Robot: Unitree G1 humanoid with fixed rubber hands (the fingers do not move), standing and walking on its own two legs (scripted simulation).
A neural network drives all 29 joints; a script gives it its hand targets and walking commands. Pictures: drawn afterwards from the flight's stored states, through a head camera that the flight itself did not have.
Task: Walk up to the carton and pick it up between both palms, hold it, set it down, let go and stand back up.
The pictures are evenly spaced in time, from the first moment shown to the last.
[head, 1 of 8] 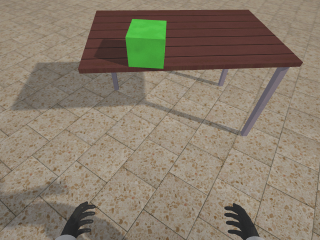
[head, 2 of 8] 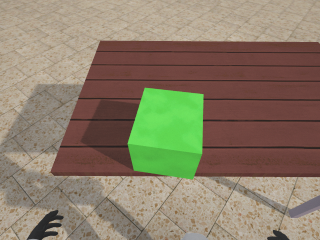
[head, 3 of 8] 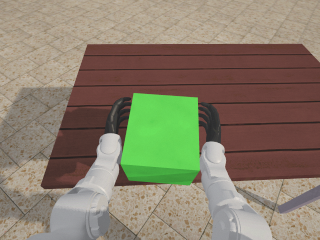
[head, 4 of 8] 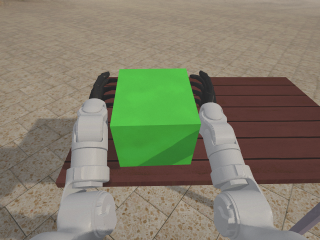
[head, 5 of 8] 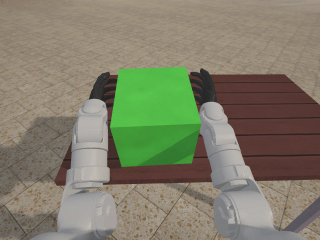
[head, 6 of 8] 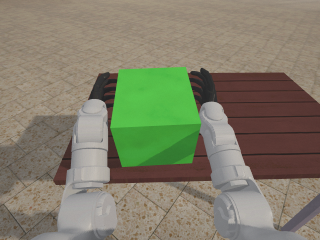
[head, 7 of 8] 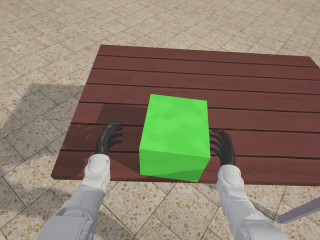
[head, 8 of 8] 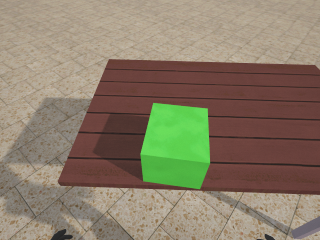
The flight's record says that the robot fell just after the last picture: no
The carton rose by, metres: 0.18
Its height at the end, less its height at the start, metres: +0.00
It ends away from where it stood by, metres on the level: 0.02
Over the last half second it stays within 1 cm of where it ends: yes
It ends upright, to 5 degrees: yes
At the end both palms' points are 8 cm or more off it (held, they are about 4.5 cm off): yes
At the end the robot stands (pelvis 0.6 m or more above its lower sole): yes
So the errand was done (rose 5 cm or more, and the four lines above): yes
